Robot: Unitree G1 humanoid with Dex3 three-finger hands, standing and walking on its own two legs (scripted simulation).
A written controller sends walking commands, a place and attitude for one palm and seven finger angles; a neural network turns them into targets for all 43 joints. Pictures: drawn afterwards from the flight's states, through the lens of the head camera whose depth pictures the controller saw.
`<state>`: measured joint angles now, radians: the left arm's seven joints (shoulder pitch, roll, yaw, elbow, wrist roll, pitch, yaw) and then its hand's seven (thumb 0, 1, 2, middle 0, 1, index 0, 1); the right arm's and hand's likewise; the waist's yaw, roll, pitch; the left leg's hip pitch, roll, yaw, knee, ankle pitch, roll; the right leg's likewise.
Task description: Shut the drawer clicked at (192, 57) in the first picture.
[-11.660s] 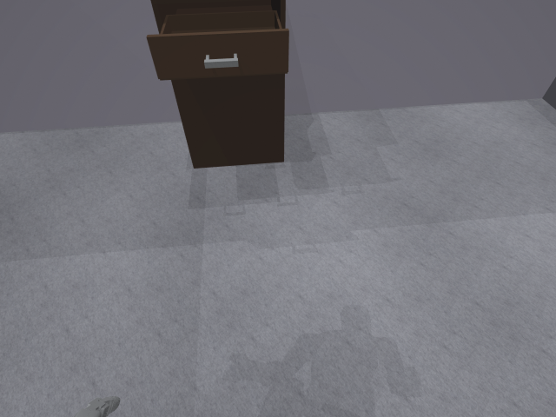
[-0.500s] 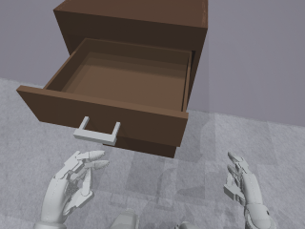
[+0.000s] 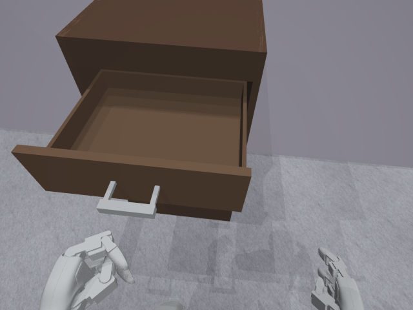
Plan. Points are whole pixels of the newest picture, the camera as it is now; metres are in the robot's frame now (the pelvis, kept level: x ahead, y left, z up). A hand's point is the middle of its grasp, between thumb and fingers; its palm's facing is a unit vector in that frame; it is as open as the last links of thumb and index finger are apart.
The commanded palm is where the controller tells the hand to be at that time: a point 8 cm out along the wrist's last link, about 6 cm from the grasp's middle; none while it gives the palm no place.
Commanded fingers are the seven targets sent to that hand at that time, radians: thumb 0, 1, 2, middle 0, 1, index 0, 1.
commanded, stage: raise the hand and make a fist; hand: left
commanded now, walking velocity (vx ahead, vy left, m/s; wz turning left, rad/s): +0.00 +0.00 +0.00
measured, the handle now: (130, 198) +0.32 +0.17 +0.03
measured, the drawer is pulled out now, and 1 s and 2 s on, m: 0.29 0.29 0.29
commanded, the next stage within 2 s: bring the fist close to the handle in 0.88 s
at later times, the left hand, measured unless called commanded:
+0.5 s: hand (97, 291) +0.14 +0.15 +0.13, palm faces -0.01 -1.00 -0.08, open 3.3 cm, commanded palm +0.09 +0.21 +0.13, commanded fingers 0.00 0.90 0.90 -1.40 -1.60 -1.40 -1.60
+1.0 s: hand (103, 290) +0.14 +0.14 +0.12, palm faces -0.01 -1.00 -0.10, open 3.3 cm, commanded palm +0.09 +0.21 +0.13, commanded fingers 0.00 0.90 0.90 -1.40 -1.60 -1.40 -1.60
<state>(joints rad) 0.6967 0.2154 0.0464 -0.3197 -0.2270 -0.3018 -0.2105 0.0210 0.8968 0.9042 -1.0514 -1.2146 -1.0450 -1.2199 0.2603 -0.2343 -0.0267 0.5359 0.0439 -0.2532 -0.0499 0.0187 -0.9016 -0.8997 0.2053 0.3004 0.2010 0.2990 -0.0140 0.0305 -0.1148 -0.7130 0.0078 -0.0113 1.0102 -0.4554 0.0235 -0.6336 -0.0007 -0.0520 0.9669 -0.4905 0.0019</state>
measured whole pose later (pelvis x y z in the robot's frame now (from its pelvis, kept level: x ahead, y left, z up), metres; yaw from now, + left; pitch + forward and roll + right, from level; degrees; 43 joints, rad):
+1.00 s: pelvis +0.01 -0.02 +0.02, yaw +1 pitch +4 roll -1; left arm 0.79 0.24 0.11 -0.42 -0.27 -0.24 -0.27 0.02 0.89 0.90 -1.40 -1.59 -1.40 -1.60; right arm 0.24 -0.22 0.01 0.54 0.07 -0.33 -0.07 0.02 -0.90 -0.90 0.20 0.30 0.20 0.30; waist 0.03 0.07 -0.11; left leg -0.53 0.02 -0.03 0.89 -0.43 -0.01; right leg -0.45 0.02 -0.07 0.85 -0.47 -0.03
